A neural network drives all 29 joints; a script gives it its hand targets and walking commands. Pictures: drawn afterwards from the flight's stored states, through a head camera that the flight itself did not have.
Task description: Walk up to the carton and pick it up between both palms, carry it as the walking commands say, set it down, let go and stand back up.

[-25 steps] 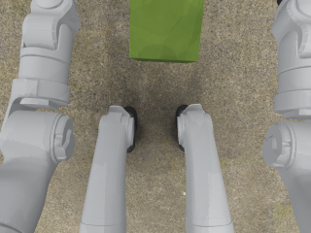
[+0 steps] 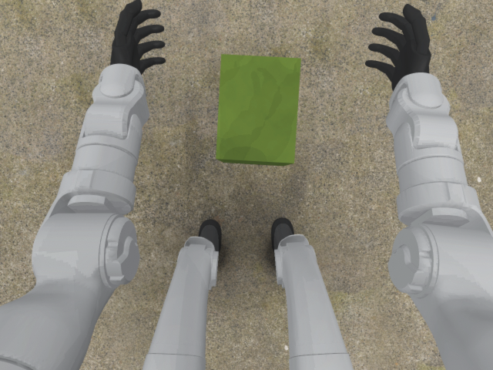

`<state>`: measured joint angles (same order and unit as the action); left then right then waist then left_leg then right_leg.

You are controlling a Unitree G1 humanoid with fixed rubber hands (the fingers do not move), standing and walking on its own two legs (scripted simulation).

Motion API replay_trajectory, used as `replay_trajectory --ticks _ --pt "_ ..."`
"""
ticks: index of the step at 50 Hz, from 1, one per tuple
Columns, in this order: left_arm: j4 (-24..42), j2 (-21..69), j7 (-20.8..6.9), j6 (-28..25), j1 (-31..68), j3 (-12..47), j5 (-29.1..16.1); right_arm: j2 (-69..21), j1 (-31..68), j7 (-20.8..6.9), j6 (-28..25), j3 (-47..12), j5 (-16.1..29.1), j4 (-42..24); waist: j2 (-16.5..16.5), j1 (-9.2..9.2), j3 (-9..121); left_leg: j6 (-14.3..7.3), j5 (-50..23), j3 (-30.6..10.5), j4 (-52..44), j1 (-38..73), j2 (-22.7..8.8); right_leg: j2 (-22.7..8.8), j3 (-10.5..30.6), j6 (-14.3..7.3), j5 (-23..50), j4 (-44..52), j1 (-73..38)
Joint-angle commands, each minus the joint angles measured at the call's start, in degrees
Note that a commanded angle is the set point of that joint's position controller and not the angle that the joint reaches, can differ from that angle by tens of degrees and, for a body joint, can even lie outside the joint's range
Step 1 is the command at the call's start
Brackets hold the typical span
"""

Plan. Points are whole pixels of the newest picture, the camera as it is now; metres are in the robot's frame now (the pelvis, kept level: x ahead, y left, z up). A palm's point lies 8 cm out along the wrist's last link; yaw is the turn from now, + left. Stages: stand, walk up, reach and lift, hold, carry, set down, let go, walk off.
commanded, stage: let go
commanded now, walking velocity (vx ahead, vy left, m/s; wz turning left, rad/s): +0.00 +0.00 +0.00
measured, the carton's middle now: (256, 118) +0.52 -0.03 -0.55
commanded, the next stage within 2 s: stand in 1.28 s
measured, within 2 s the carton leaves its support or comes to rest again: neither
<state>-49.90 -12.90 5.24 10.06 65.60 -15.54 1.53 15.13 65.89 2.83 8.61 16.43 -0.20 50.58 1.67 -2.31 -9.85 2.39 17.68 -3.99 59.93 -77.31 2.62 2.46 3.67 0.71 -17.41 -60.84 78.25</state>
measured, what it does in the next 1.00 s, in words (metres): rises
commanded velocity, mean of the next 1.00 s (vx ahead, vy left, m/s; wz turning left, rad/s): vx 0.00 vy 0.00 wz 0.00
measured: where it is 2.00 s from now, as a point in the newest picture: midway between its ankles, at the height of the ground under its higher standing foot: (246, 262)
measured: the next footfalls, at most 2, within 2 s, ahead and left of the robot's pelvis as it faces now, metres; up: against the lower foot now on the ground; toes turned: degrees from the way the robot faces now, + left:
none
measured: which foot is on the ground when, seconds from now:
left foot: down 0.00-1.00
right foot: down 0.00-1.00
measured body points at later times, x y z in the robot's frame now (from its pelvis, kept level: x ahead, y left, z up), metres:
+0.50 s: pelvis +0.09 +0.00 +0.07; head +0.30 +0.00 +0.47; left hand +0.42 +0.21 -0.04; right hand +0.40 -0.23 -0.04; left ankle +0.08 +0.13 -0.63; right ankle +0.08 -0.12 -0.63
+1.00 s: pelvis +0.11 +0.01 +0.11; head +0.14 +0.01 +0.56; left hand +0.28 +0.25 +0.03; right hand +0.27 -0.22 +0.02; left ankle +0.08 +0.13 -0.63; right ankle +0.08 -0.12 -0.63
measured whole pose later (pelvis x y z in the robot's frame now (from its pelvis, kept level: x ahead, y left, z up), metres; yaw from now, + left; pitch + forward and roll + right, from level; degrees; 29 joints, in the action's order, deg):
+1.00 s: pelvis +0.11 +0.01 +0.11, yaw +0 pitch +0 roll +0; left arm -25.3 -11.6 -3.1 4.0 -13.9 -3.3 0.2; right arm 12.4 -13.3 -4.3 3.7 2.0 -0.1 25.6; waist 0.6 -0.6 -3.2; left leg -0.2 14.7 -3.8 23.0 -8.5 1.8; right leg 0.3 3.6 0.6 -15.5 -23.6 8.4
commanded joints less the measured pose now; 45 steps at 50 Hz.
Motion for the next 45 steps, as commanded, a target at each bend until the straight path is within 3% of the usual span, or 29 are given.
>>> replay_trajectory --ticks 1,4,6,8,10,13,18,26,28,29,32,34,35,39,45 --pt "4.81 -3.81 0.00 -3.44 10.39 -4.03 5.41 5.90 8.88 -0.70 -3.48 4.07 -5.51 -5.15 -0.51 -0.92 62.90 1.12 -8.92 4.95 -5.95 20.49 1.79 1.22 -4.11 1.85 16.23 6.25 -30.93" --pt "7.57 -1.80 0.38 -3.19 3.64 -4.39 7.20 5.45 2.69 -1.89 -3.56 4.01 -7.15 -7.26 -0.25 -0.10 66.26 0.89 -12.16 5.49 -9.00 25.00 1.90 1.43 -4.05 1.99 18.21 9.00 -35.35" --pt "10.81 -1.86 0.31 -3.34 -2.72 -4.21 7.85 4.70 -2.87 -2.25 -3.72 3.29 -8.06 -10.83 -2.06 0.09 67.85 0.60 -14.66 5.75 -10.68 28.32 1.97 1.38 -3.62 2.17 20.42 11.38 -39.61" --pt "14.73 -0.85 -0.08 -3.73 -8.63 -2.92 7.54 4.05 -7.98 -2.54 -3.76 2.37 -7.94 -13.60 -2.57 0.70 67.05 0.68 -18.44 5.65 -12.40 29.26 2.20 1.03 -2.77 1.87 26.20 12.55 -44.89" --pt "19.76 -0.41 -0.50 -4.42 -12.66 -1.04 5.96 4.16 -11.20 -3.07 -4.24 1.36 -6.95 -18.55 -3.67 0.79 69.42 0.54 -23.31 4.71 -13.84 30.84 2.05 0.76 -1.86 1.25 34.02 13.20 -49.92" --pt "24.42 0.03 -1.65 -5.41 -20.69 1.61 4.27 3.39 -20.81 -4.16 -4.75 -1.65 -4.76 -21.96 -3.74 1.11 68.55 0.17 -28.06 3.84 -15.41 35.55 1.64 0.22 -1.32 0.98 38.25 15.07 -51.87" --pt "25.29 0.23 -3.50 -7.93 -32.15 4.50 2.32 1.75 -32.57 -5.46 -7.06 -4.13 -2.29 -25.35 -4.18 1.17 64.35 -0.02 -32.60 3.28 -17.46 37.84 1.44 -0.70 -0.53 1.18 45.99 17.16 -56.34" --pt "23.37 -0.76 -4.75 -10.54 -51.54 6.05 1.68 1.18 -54.15 -6.06 -9.98 -5.93 -1.94 -24.07 -1.38 1.08 50.15 0.27 -33.23 2.37 -23.55 48.10 0.69 -0.06 -1.33 1.22 39.88 23.48 -57.59" --pt "24.40 -0.88 -4.93 -10.90 -58.48 6.65 2.00 1.24 -61.18 -6.63 -10.35 -7.36 -2.21 -25.15 -0.38 1.24 45.69 -0.12 -24.17 2.31 -28.17 53.66 -0.10 0.07 -2.46 1.01 27.28 27.27 -57.84" --pt "24.22 -1.08 -5.07 -11.01 -57.59 7.11 1.23 1.62 -60.39 -6.46 -10.61 -7.47 -1.46 -24.99 -0.06 1.30 39.71 -0.42 -25.09 2.44 -28.49 54.20 0.22 0.21 -2.68 0.93 25.92 28.32 -55.66" --pt "27.68 -1.27 -5.30 -12.18 -61.92 8.71 -0.66 2.15 -65.01 -6.10 -11.98 -8.50 -0.45 -27.22 0.30 1.48 37.76 -0.54 -33.71 1.64 -29.04 61.44 0.19 0.81 -2.80 0.96 30.64 30.28 -58.82" --pt "28.62 -1.14 -5.64 -12.33 -67.92 9.28 -0.87 2.22 -70.55 -6.20 -11.97 -9.70 -0.55 -28.97 -0.06 1.44 35.67 -0.87 -28.33 1.73 -32.38 63.86 -0.22 0.59 -2.83 0.82 26.69 32.61 -64.48" --pt "28.80 -1.89 -5.89 -12.05 -65.83 9.33 -1.15 2.46 -69.26 -6.16 -11.65 -10.04 0.15 -29.01 -0.25 1.11 31.10 -1.07 -27.27 1.89 -32.98 63.30 0.00 0.66 -2.90 0.82 25.17 33.70 -64.21" --pt "30.87 -2.88 -6.46 -12.10 -72.01 9.63 -1.41 2.77 -74.39 -6.07 -11.27 -11.16 0.21 -31.38 -1.39 1.73 28.49 -1.10 -32.99 1.49 -34.89 69.41 0.21 1.16 -3.05 1.02 29.11 35.72 -70.02" --pt "31.42 -3.53 -7.76 -9.65 -76.75 10.55 -1.47 3.00 -76.17 -6.70 -8.48 -12.76 0.48 -31.55 -0.44 2.09 16.41 -1.09 -21.69 2.07 -39.40 69.87 0.13 0.65 -3.48 0.50 18.77 38.88 -72.47"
